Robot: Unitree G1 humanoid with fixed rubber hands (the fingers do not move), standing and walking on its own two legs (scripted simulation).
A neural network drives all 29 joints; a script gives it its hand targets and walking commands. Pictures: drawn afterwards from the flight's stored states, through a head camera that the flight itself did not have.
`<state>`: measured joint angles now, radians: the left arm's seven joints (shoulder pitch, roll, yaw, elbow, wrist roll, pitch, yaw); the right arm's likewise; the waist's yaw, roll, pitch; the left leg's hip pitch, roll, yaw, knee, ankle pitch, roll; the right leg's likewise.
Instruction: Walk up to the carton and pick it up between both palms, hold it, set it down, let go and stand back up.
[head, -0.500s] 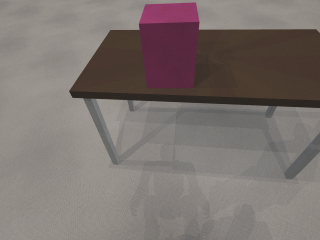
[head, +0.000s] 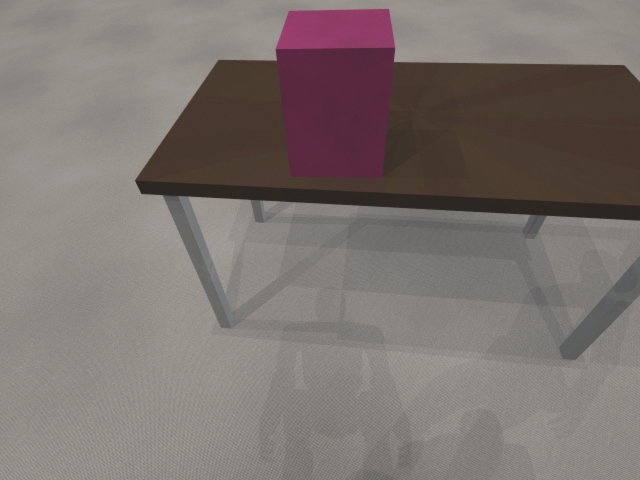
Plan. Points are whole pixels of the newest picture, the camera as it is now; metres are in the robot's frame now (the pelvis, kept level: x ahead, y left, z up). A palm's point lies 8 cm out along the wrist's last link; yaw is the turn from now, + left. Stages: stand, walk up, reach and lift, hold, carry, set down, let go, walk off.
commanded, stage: stand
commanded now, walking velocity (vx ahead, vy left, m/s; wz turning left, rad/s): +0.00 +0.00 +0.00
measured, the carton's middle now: (337, 97) +0.83 +0.03 +0.07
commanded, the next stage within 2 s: walk up in 0.40 s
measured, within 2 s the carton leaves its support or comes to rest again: neither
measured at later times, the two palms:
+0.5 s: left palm out of the picture -0.02 +0.21 -0.15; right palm out of the picture -0.02 -0.19 -0.15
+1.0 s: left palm out of the picture -0.02 +0.34 -0.16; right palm out of the picture +0.10 -0.14 -0.13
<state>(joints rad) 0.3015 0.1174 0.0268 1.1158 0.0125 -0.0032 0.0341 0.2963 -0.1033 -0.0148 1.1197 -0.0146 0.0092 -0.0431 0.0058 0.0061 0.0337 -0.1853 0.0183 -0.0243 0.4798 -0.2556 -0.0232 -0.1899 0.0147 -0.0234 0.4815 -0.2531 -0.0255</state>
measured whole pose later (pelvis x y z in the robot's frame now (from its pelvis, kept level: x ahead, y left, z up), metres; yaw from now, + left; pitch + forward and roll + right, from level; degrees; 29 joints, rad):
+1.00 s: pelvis +0.04 +0.10 -0.01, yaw -1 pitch -1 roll +1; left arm 0.42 0.20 0.10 1.11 0.03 -0.01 0.02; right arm 0.23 -0.19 -0.05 1.01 -0.04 -0.07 0.01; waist 0.02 -0.05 -0.01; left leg -0.26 0.08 0.16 0.60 -0.32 -0.02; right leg -0.32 -0.11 0.04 0.83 -0.48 -0.02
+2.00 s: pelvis +0.33 +0.04 -0.01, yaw +0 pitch -3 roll -4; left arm 0.20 0.22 0.08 1.02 0.04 0.08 0.00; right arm 0.15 -0.13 -0.05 1.00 -0.04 0.03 -0.07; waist 0.00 -0.03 0.11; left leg -0.36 0.17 0.14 0.62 -0.21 0.02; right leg -0.49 0.01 -0.02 1.23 -0.45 0.04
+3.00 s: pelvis +0.32 +0.04 +0.00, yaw +0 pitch -2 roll -1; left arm 0.42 0.20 0.04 1.14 0.01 0.04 0.03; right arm 0.17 -0.14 -0.02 1.01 -0.01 -0.03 0.00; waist 0.04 -0.04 0.06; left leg -0.28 0.02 0.09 0.54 -0.22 0.04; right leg -0.19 -0.10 0.03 0.64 -0.49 0.05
